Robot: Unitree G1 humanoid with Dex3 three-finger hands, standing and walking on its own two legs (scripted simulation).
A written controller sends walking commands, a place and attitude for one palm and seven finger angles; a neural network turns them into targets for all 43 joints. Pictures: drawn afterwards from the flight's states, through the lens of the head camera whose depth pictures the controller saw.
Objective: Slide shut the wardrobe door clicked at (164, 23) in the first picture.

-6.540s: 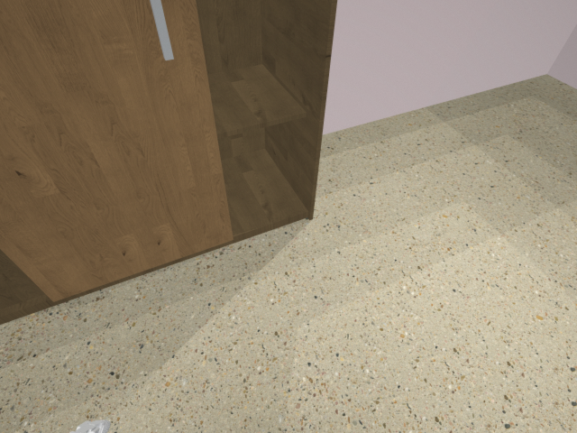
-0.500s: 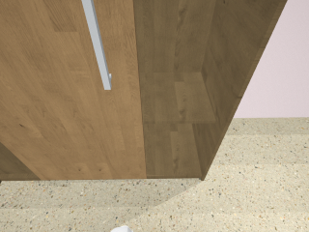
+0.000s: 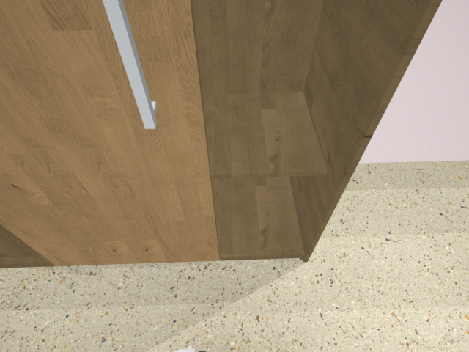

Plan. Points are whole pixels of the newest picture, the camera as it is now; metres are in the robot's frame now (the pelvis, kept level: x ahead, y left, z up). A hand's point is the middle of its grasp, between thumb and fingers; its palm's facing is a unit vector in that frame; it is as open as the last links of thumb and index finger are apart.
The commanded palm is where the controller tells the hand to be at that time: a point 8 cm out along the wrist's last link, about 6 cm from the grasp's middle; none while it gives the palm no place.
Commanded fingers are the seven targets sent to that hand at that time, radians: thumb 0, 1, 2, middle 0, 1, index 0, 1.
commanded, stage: come to a stop and stand still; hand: left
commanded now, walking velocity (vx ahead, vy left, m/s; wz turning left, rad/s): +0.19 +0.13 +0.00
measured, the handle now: (131, 45) +0.51 +0.20 +0.25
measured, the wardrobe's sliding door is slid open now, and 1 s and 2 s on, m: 0.37 0.37 0.37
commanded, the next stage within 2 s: look again from close up in 1.02 s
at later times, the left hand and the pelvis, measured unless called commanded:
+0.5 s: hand out of the picture +0.02 +0.18 -0.17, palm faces +0.05 -0.98 -0.20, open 7.3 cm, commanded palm none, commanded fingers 0.00 0.90 0.90 -0.20 -0.30 -0.20 -0.30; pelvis +0.01 +0.00 +0.01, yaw +0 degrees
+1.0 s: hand out of the picture +0.00 +0.19 -0.17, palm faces +0.01 -0.97 -0.23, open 7.4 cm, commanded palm none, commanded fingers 0.00 0.90 0.90 -0.20 -0.30 -0.20 -0.30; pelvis +0.00 +0.01 +0.00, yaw +0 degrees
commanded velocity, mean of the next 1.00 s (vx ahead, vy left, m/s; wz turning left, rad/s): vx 0.01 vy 0.04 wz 0.00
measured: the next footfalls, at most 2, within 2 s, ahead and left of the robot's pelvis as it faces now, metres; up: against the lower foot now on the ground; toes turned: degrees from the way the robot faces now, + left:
right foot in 0.02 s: +0.02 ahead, -0.13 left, +0.00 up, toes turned -3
left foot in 0.34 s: +0.03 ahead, +0.11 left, +0.00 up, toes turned +5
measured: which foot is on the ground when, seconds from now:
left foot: down 0.00-0.02, up 0.04-0.32, down 0.34-1.00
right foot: up 0.00-0.00, down 0.02-1.00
